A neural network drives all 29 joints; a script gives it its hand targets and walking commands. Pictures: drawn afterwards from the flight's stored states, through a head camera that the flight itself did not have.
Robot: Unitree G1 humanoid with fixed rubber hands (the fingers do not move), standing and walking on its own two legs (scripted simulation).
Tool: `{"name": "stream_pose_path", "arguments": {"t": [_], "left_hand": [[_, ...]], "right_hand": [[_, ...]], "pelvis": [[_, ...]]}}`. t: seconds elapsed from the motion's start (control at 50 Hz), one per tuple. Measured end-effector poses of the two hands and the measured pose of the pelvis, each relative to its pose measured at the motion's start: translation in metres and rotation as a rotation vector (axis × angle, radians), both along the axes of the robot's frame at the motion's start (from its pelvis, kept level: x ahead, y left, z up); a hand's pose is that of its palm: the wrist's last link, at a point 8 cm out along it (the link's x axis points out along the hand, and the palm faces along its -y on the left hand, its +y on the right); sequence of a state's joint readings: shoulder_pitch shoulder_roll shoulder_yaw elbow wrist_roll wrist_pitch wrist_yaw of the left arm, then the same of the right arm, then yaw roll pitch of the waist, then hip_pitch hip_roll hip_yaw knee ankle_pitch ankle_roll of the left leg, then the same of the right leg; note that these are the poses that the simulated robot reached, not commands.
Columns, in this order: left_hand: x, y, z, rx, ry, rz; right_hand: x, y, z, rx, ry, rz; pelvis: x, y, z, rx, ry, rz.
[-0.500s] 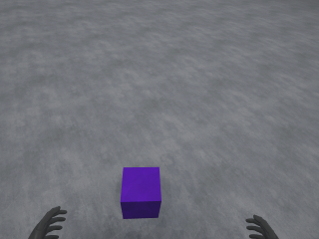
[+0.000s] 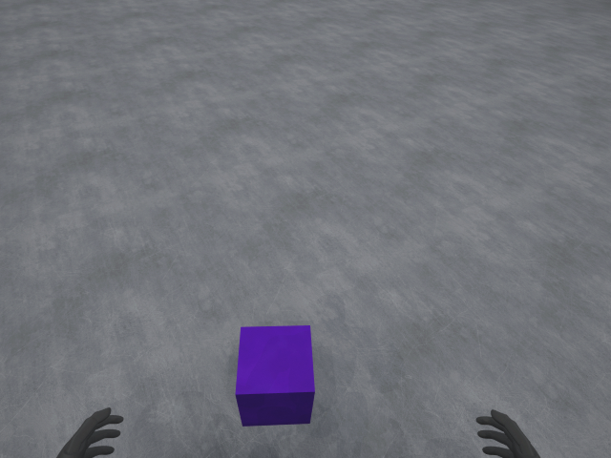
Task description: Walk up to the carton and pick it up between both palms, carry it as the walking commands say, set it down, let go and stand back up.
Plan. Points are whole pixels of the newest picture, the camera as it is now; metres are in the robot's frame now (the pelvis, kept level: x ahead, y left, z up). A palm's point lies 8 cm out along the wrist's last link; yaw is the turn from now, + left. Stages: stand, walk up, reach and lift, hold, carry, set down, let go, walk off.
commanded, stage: stand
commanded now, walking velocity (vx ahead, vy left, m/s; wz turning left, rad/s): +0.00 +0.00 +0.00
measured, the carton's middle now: (276, 376) +0.52 +0.06 -0.64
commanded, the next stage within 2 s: none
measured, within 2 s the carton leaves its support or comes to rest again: neither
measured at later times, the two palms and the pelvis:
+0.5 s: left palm out of the picture +0.12 +0.29 -0.07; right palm out of the picture +0.11 -0.28 -0.05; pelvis -0.02 +0.00 +0.00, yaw +0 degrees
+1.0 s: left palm out of the picture +0.10 +0.30 -0.07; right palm out of the picture +0.08 -0.28 -0.05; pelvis -0.04 +0.01 +0.00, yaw +0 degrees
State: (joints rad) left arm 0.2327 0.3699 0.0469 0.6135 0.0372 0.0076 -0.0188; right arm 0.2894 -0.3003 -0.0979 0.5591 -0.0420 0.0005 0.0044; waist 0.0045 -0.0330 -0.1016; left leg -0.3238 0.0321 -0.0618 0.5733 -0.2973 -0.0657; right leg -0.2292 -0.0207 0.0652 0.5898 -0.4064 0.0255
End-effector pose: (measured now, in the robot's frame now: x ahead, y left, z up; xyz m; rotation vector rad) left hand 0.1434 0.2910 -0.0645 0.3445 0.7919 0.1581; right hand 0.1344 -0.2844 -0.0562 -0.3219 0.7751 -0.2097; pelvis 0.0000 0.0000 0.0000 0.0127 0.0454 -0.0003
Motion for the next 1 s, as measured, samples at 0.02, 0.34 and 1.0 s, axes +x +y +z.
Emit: {"name": "stream_pose_path", "arguments": {"t": [0.02, 0.34, 1.0], "left_hand": [[-0.001, 0.000, 0.000, 0.000, -0.001, 0.001], [-0.019, 0.003, -0.001, -0.006, -0.009, 0.001], [-0.048, 0.007, -0.005, -0.015, -0.016, -0.006]], "right_hand": [[-0.001, 0.000, 0.000, 0.000, 0.000, 0.001], [-0.016, 0.001, 0.005, -0.010, -0.027, -0.001], [-0.050, 0.002, 0.007, -0.015, -0.038, -0.024]], "pelvis": [[-0.001, 0.000, 0.000, 0.000, -0.001, 0.000], [-0.016, 0.003, 0.000, -0.006, -0.024, -0.003], [-0.042, 0.008, 0.000, -0.017, -0.060, -0.007]]}}
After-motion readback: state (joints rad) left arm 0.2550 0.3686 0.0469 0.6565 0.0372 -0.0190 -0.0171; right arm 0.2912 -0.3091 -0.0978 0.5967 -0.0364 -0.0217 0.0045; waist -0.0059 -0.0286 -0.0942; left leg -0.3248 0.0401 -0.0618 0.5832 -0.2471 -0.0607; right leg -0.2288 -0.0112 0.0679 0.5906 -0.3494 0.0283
